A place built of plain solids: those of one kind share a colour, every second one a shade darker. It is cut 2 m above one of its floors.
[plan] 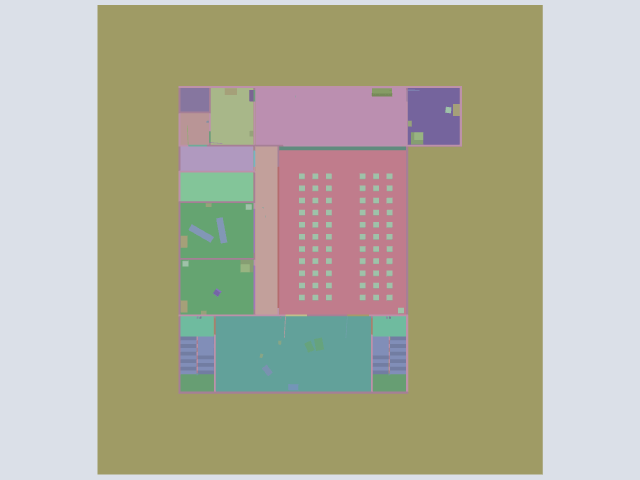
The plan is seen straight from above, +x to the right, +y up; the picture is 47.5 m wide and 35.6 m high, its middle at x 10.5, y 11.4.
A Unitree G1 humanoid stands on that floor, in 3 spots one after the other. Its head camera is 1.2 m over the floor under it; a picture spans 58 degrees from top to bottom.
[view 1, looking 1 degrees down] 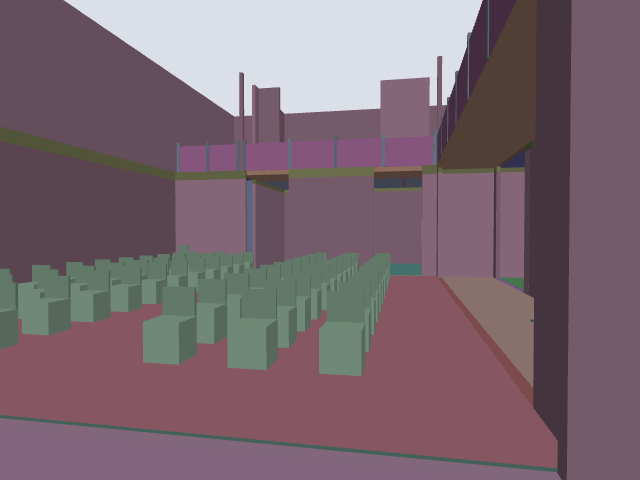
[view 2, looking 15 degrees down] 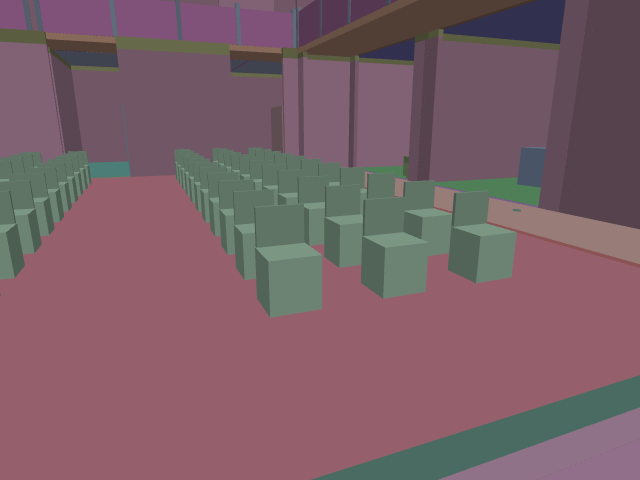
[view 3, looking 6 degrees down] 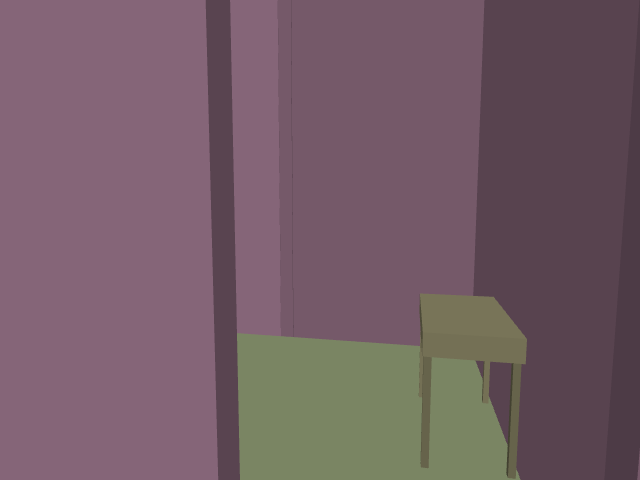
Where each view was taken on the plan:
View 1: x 8.53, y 20.68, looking -79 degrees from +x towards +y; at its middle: wall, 15.09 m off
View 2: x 12.18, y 19.34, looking -112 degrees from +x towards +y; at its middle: stacking_chair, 5.36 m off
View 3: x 6.56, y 22.09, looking -168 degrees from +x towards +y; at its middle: wall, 4.28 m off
